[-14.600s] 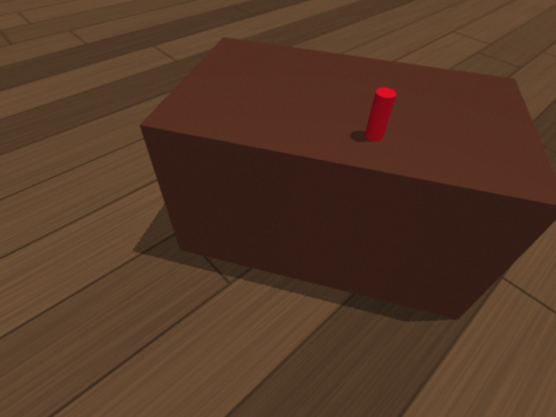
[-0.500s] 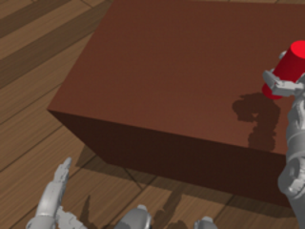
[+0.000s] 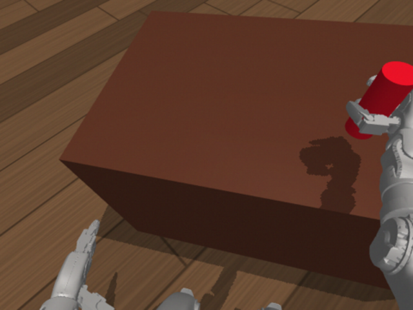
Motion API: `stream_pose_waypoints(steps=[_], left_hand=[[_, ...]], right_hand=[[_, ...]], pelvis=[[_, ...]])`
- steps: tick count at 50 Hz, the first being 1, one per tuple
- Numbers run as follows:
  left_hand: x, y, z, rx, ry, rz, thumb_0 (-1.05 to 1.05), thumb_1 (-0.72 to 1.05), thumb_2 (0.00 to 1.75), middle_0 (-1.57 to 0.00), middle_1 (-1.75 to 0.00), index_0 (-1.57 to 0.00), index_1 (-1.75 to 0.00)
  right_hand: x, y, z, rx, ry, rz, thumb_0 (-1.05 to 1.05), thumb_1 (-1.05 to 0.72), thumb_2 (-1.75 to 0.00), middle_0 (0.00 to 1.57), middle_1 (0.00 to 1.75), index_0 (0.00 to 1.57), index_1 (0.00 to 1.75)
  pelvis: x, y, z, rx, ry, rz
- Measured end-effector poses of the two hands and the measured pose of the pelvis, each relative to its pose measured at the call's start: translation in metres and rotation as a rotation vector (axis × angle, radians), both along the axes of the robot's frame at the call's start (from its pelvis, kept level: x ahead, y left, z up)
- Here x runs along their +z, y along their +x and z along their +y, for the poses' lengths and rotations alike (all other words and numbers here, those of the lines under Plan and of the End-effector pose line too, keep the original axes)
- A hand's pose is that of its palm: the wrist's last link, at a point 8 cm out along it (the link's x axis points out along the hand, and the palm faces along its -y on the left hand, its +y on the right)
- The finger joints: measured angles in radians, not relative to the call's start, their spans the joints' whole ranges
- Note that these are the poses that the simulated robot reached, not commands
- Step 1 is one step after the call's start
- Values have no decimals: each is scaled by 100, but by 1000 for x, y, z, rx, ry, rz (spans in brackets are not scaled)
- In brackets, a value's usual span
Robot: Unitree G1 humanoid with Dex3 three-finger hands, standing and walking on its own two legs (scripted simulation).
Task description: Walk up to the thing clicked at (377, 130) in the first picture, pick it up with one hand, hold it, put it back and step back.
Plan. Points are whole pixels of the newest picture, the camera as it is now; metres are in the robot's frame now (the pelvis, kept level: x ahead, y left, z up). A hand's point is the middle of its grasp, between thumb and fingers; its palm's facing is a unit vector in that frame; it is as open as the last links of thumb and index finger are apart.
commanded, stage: lift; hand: right
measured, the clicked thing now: (377, 104) +0.51 -0.21 +0.10
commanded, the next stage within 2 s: hold in 1.28 s
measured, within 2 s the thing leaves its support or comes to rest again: neither
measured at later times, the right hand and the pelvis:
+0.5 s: hand (392, 113) +0.44 -0.19 +0.16, palm faces +0.19 +0.98 +0.01, open 8.1 cm; pelvis +0.01 +0.00 +0.03, yaw -1 degrees
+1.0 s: hand (400, 138) +0.36 -0.17 +0.20, palm faces +0.18 +0.98 +0.00, open 8.1 cm; pelvis -0.01 +0.01 +0.05, yaw -2 degrees
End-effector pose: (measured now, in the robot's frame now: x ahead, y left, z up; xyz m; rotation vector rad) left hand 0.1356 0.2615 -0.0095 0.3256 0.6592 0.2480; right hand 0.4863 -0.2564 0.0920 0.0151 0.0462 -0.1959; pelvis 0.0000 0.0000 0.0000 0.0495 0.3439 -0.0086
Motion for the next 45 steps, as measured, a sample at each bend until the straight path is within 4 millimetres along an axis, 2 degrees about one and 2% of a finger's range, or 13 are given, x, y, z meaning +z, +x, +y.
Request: stream_pose_waypoints(steps=[6, 13, 26, 34, 45], left_hand=[[0, -2, -1, 7, -22, 9, -1, -53, 6, -6, -6, -6, -5], [-5, 0, -2, 19, -57, 26, -1, -54, 6, -5, -6, -5, -5], [0, 10, -4, 14, -121, -16, -1, -53, 6, -5, -5, -5, -5], [-4, 1, 4, 35, -138, 6, -1, -52, 5, -5, -5, -5, -5], [0, 4, 10, 50, -141, -28, -1, -52, 5, -4, -5, -5, -4]], right_hand=[[9, -12, 0, -2, -1, -10, -2, 22, -109, 82, 118, 86, 120], [32, -29, 4, 5, -17, -44, -2, 22, -109, 82, 117, 87, 119], [69, -83, 15, 1, -18, -69, -2, 22, -110, 83, 117, 87, 119], [80, -115, 24, 11, -22, -66, -2, 23, -111, 83, 117, 87, 119], [104, -144, 36, 23, -21, -93, -2, 23, -111, 83, 117, 88, 118]], pelvis=[[6, 3, -2, 2, -5, -25], [15, 6, -3, 1, -13, -65], [32, 5, 3, -9, -40, -181], [39, -2, 8, -13, -52, -235], [46, -7, 13, -14, -62, -296]])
